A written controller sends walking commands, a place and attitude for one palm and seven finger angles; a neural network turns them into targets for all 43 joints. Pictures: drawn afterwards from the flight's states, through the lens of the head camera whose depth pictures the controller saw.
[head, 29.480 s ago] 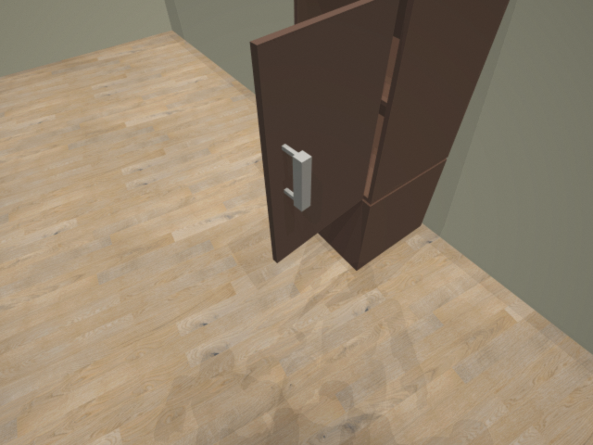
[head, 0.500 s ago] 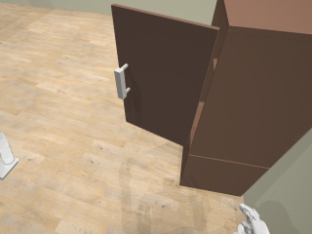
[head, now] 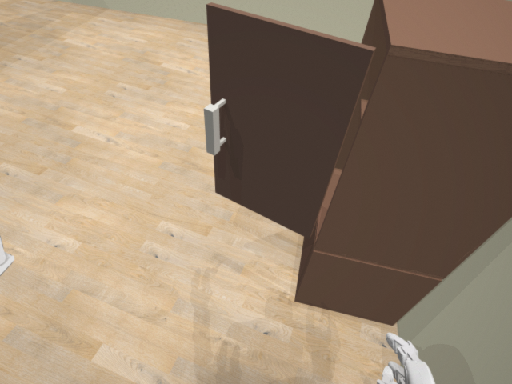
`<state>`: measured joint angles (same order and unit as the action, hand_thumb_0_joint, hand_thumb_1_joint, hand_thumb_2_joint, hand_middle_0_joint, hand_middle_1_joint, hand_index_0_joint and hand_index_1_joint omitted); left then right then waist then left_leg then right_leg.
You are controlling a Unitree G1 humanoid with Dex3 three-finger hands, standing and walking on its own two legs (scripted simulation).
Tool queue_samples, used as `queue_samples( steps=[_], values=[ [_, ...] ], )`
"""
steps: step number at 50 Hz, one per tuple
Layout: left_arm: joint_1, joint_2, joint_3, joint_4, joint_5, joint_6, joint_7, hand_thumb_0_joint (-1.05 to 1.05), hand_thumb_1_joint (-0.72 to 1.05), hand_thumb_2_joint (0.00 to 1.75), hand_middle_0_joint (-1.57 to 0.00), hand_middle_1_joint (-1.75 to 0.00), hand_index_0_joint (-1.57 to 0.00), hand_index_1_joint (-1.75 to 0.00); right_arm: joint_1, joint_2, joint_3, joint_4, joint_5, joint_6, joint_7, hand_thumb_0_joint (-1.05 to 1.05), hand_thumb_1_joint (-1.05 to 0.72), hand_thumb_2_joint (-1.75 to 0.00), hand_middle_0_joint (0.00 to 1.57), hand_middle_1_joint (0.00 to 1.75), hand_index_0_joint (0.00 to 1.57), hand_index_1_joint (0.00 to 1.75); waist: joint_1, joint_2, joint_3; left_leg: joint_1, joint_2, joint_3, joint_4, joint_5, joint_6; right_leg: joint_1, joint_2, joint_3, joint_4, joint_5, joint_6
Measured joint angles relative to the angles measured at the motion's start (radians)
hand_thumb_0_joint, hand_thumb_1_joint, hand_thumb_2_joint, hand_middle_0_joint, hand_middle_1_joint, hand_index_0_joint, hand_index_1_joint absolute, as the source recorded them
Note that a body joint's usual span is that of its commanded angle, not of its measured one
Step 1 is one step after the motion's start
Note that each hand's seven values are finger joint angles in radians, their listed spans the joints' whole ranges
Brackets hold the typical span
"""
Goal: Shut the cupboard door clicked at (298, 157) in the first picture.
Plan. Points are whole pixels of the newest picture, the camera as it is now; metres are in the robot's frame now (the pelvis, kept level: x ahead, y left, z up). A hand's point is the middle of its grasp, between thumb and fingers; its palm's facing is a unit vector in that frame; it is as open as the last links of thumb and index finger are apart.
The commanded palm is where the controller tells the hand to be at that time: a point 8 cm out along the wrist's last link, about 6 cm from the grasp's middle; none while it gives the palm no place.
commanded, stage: step back with the hand held close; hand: left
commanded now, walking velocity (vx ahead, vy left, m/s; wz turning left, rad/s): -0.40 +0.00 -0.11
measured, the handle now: (217, 126) +0.73 +0.15 -0.02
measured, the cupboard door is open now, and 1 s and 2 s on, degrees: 73 73 73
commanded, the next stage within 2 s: stop stepping back and stand still in 0.34 s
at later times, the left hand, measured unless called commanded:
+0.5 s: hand out of the picture +0.11 +0.28 +0.18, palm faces +0.41 -0.80 -0.43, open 7.4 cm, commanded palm +0.05 +0.31 +0.19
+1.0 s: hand out of the picture +0.08 +0.27 +0.17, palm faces +0.41 -0.83 -0.38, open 7.4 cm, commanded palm +0.02 +0.30 +0.19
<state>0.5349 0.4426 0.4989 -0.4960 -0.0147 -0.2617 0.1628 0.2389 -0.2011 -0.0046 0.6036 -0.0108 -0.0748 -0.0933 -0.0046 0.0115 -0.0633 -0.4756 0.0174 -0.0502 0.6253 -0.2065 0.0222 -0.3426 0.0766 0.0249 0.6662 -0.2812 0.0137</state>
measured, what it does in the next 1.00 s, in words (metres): walks backwards: left foot, then right foot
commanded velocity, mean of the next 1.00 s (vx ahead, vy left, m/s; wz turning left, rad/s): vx -0.09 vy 0.00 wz -0.02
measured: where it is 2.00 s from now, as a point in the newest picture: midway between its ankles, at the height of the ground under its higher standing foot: outside the picture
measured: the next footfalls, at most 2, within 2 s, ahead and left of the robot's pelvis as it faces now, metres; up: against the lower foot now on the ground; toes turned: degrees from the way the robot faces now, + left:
left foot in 0.32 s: -0.03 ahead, +0.10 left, +0.00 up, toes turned -3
right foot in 0.62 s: -0.21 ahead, -0.11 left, +0.00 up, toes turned -5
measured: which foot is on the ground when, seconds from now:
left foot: down 0.00-0.16, up 0.18-0.30, down 0.32-1.00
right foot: down 0.00-0.34, up 0.36-0.60, down 0.62-1.00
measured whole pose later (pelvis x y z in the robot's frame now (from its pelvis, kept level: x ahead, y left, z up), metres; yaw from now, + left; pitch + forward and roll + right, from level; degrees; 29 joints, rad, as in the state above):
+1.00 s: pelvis -0.15 +0.01 +0.00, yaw -5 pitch +0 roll +0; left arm 0.48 0.40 0.44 -0.42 -0.05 -0.17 0.17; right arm 0.27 -0.20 0.02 0.66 -0.01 -0.10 -0.09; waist -0.04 -0.04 -0.06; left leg -0.37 -0.02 0.05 0.54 -0.17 0.05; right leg -0.11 -0.01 0.01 0.54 -0.41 0.00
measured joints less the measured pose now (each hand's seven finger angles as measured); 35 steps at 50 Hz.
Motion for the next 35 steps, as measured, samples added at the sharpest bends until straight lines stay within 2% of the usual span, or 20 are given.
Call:
queue_samples(
  steps=[2,5,7,9,11,13,14,16,17,19,22,24,26,28,31,35],
  values=[
    [-0.014,-0.017,0.005,-0.003,-0.008,-0.002,0.000,0.01,0.88,0.90,-0.21,-0.30,-0.21,-0.30,-0.027,0.007,0.007,0.010,-0.008,-0.017,0.007,0.01,-0.90,-0.90,0.20,0.30,0.20,0.30,0.021,-0.017,0.010,-0.015,0.004,0.019,-0.009,0.014,-0.006,0.022,-0.003,0.014,-0.063,-0.011,-0.007],
    [-0.056,-0.052,-0.041,-0.011,-0.020,0.007,-0.002,0.01,0.89,0.90,-0.21,-0.30,-0.21,-0.30,-0.085,0.013,0.012,0.024,-0.009,-0.027,0.014,0.01,-0.90,-0.90,0.20,0.30,0.20,0.30,0.034,-0.020,0.051,-0.016,0.013,0.032,-0.040,0.054,-0.017,0.022,0.002,0.027,-0.099,-0.023,-0.021],
    [-0.061,-0.058,-0.078,-0.025,-0.024,0.015,-0.008,0.01,0.89,0.90,-0.21,-0.30,-0.21,-0.30,-0.111,0.018,0.013,0.022,-0.005,-0.019,0.018,0.01,-0.90,-0.90,0.20,0.30,0.20,0.30,0.027,-0.015,0.063,-0.011,0.021,0.033,-0.065,0.083,-0.022,0.018,0.008,0.029,-0.111,0.000,-0.024],
    [-0.038,-0.042,-0.100,-0.042,-0.026,0.016,-0.016,0.01,0.89,0.90,-0.21,-0.30,-0.21,-0.30,-0.119,0.023,0.013,0.010,0.000,-0.004,0.020,0.01,-0.90,-0.90,0.21,0.30,0.20,0.30,0.008,-0.011,0.055,-0.015,0.025,0.031,-0.066,0.081,-0.028,0.015,0.013,0.028,-0.119,0.018,-0.026],
    [-0.009,-0.012,-0.110,-0.054,-0.021,0.013,-0.022,0.01,0.88,0.90,-0.21,-0.30,-0.21,-0.30,-0.106,0.024,0.008,0.001,0.004,0.015,0.020,0.01,-0.90,-0.90,0.21,0.30,0.20,0.30,-0.011,-0.017,0.030,-0.028,0.007,0.028,0.025,-0.028,-0.042,0.013,0.004,0.027,-0.128,0.028,-0.028],
    [0.019,0.021,-0.099,-0.059,-0.013,0.013,-0.022,0.01,0.88,0.90,-0.22,-0.30,-0.22,-0.30,-0.087,0.019,0.001,0.000,0.000,0.038,0.016,0.01,-0.90,-0.90,0.21,0.30,0.20,0.30,-0.020,-0.031,-0.002,-0.023,-0.021,0.028,0.122,-0.104,-0.047,0.006,-0.012,0.034,-0.145,0.043,-0.026],
    [0.029,0.035,-0.086,-0.057,-0.010,0.013,-0.019,0.01,0.88,0.90,-0.22,-0.30,-0.22,-0.30,-0.076,0.015,0.000,-0.001,-0.001,0.049,0.012,0.01,-0.90,-0.90,0.21,0.30,0.20,0.30,-0.021,-0.039,-0.013,-0.002,-0.027,0.031,0.121,-0.117,-0.046,0.002,-0.020,0.039,-0.155,0.052,-0.021],
    [0.034,0.051,-0.059,-0.051,-0.012,0.014,-0.009,0.01,0.88,0.90,-0.22,-0.30,-0.22,-0.30,-0.056,-0.006,0.001,-0.012,0.001,0.062,0.004,0.01,-0.90,-0.90,0.20,0.30,0.20,0.30,-0.026,-0.032,-0.021,0.071,-0.016,0.031,-0.004,-0.038,-0.037,-0.015,-0.020,0.033,-0.161,0.067,-0.009],
    [0.023,0.057,-0.048,-0.043,-0.013,0.015,-0.005,0.01,0.88,0.90,-0.22,-0.30,-0.22,-0.30,-0.053,-0.014,-0.004,-0.011,0.005,0.063,-0.001,0.01,-0.90,-0.90,0.20,0.30,0.20,0.30,-0.032,-0.027,-0.015,0.082,-0.016,0.029,-0.047,-0.028,-0.009,-0.028,-0.024,0.024,-0.154,0.071,-0.001],
    [0.001,0.064,-0.025,-0.012,-0.022,0.016,-0.003,0.01,0.88,0.90,-0.22,-0.30,-0.22,-0.30,-0.057,-0.011,-0.010,0.003,0.012,0.062,-0.005,0.01,-0.90,-0.90,0.20,0.30,0.20,0.30,-0.021,-0.051,0.016,0.082,-0.033,0.044,-0.064,-0.017,0.017,-0.044,-0.038,0.033,-0.122,0.071,0.005],
    [-0.001,0.028,-0.024,0.010,-0.030,0.045,-0.006,0.01,0.88,0.90,-0.21,-0.30,-0.22,-0.30,-0.037,-0.006,-0.012,0.010,-0.004,0.037,0.000,0.01,-0.90,-0.90,0.20,0.30,0.20,0.30,-0.011,-0.030,0.023,0.076,-0.015,0.041,-0.101,0.021,0.021,-0.054,-0.005,0.023,0.042,-0.042,0.004],
    [0.011,0.000,-0.039,-0.003,-0.035,0.056,-0.005,0.01,0.89,0.90,-0.21,-0.30,-0.22,-0.30,-0.021,0.001,-0.008,0.020,-0.006,0.014,0.008,0.01,-0.90,-0.90,0.20,0.30,0.20,0.30,0.001,-0.019,0.013,0.071,0.002,0.039,-0.133,0.051,0.019,-0.024,0.007,0.005,0.090,-0.102,0.003],
    [0.033,-0.024,-0.056,-0.027,-0.039,0.064,-0.001,0.01,0.89,0.90,-0.21,-0.30,-0.21,-0.30,-0.012,0.012,0.004,0.028,-0.004,-0.006,0.016,0.01,-0.90,-0.90,0.20,0.30,0.20,0.30,0.010,-0.020,-0.001,0.064,0.015,0.048,-0.161,0.078,0.015,0.035,0.001,-0.013,0.050,-0.142,0.003],
    [0.045,-0.034,-0.069,-0.048,-0.039,0.074,0.001,0.01,0.89,0.90,-0.21,-0.30,-0.21,-0.30,-0.009,0.023,0.021,0.028,-0.006,-0.021,0.019,0.01,-0.90,-0.90,0.20,0.30,0.20,0.30,0.010,-0.028,-0.008,0.053,0.018,0.056,-0.178,0.101,0.008,0.118,-0.013,-0.029,-0.071,-0.127,-0.002],
    [0.041,-0.010,-0.061,-0.064,-0.040,0.080,0.002,0.01,0.89,0.90,-0.21,-0.30,-0.21,-0.30,-0.019,0.040,0.045,0.009,-0.010,-0.031,0.021,0.01,-0.90,-0.90,0.20,0.30,0.20,0.30,0.008,-0.072,-0.010,0.012,-0.005,0.089,-0.166,0.121,-0.004,0.221,-0.058,-0.020,-0.258,-0.096,-0.032],
    [0.005,-0.014,-0.089,-0.022,-0.048,0.100,-0.004,0.01,0.88,0.90,-0.21,-0.30,-0.21,-0.30,-0.028,0.025,0.044,0.034,-0.007,-0.013,0.022,0.01,-0.90,-0.90,0.21,0.30,0.20,0.30,-0.013,-0.019,0.005,0.002,0.013,0.059,-0.104,0.062,-0.022,0.229,-0.031,-0.037,-0.239,-0.082,-0.029]
  ],
)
